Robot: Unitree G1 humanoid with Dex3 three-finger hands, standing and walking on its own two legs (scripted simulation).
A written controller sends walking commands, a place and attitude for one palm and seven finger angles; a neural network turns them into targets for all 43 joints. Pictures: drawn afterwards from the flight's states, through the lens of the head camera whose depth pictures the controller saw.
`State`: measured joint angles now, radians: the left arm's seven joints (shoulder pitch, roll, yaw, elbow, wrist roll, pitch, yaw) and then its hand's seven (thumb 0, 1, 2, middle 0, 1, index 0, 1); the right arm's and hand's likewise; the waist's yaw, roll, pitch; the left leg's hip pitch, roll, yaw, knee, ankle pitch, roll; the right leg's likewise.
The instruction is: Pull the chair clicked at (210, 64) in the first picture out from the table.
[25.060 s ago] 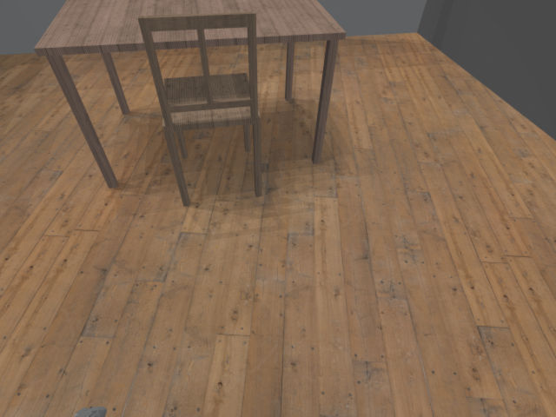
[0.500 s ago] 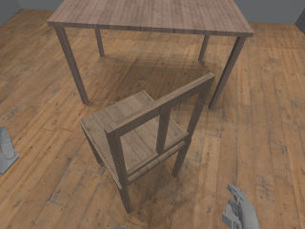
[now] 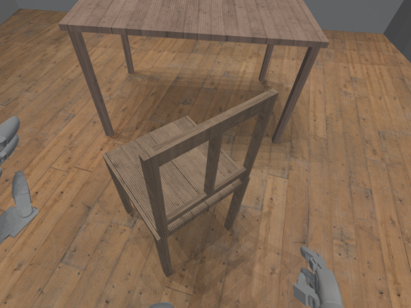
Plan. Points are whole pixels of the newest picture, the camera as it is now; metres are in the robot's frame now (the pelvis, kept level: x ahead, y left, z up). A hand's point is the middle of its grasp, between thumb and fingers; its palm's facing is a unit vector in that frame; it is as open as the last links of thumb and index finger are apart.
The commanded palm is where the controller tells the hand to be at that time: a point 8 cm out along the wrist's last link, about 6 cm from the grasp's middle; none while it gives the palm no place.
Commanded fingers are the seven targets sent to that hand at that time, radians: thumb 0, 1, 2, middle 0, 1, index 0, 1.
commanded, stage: step back with the hand held close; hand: left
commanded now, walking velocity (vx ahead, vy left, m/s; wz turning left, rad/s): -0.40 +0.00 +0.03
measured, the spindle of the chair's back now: (212, 166) +0.48 +0.01 -0.08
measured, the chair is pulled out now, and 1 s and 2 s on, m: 0.57 0.57 0.57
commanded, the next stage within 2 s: stop stepping back and stand still in 0.14 s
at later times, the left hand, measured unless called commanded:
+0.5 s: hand out of the picture +0.08 +0.23 +0.17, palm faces +0.40 -0.81 -0.43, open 7.4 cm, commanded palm +0.03 +0.27 +0.18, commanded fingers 0.00 0.90 0.90 -0.20 -0.30 -0.20 -0.30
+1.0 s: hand out of the picture +0.07 +0.23 +0.16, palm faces +0.46 -0.78 -0.43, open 7.4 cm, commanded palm +0.01 +0.27 +0.18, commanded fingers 0.00 0.90 0.90 -0.20 -0.30 -0.20 -0.30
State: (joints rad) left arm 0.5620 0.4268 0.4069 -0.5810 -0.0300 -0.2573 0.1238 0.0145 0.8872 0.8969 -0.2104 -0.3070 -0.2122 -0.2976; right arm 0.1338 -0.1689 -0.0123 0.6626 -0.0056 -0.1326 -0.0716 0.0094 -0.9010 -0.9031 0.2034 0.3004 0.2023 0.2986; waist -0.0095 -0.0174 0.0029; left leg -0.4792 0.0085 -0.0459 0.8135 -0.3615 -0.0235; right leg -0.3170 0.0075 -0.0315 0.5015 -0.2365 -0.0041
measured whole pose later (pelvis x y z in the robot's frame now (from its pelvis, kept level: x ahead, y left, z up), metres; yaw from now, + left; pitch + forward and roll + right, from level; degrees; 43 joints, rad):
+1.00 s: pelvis -0.13 -0.03 +0.00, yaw +0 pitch -2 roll -1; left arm 0.53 0.38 0.40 -0.42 -0.01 -0.19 0.15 0.01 0.89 0.90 -0.21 -0.31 -0.21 -0.30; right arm 0.27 -0.18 0.02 0.66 0.02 -0.16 -0.07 0.01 -0.90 -0.90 0.20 0.30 0.20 0.30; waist -0.01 0.00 -0.04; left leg -0.23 0.02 -0.01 0.53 -0.28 0.00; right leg -0.22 -0.02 -0.06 0.48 -0.23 0.01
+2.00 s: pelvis -0.13 -0.06 +0.00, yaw +2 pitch -2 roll +0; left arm 0.31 0.12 0.00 1.08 0.02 0.02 0.03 0.02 0.93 0.90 -0.20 -0.30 -0.20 -0.29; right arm 0.38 -0.10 0.00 1.08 -0.02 0.00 -0.03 0.00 -0.91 -0.90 0.20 0.30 0.20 0.30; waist 0.00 0.01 0.03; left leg -0.23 0.03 -0.05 0.49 -0.24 -0.04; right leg -0.22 -0.01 -0.10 0.48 -0.23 -0.03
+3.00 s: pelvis -0.12 -0.07 +0.01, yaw +3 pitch -1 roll +0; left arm 0.30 0.12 0.01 1.07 0.01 0.01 0.03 0.01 0.91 0.90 -0.20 -0.30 -0.20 -0.29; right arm 0.34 -0.11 0.00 1.08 -0.01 0.00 -0.04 0.00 -0.91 -0.90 0.20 0.30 0.19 0.30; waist 0.01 0.02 0.06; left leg -0.20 0.04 -0.07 0.47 -0.24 -0.05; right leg -0.20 0.00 -0.11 0.47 -0.25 -0.05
